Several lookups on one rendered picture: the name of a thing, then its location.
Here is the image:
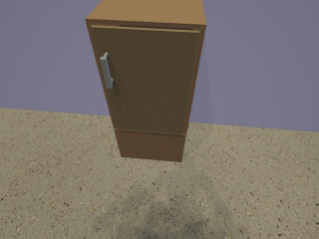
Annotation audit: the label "cupboard door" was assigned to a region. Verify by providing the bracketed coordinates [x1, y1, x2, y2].
[91, 25, 199, 134]

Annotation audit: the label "handle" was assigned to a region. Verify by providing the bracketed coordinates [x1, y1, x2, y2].
[100, 52, 114, 89]

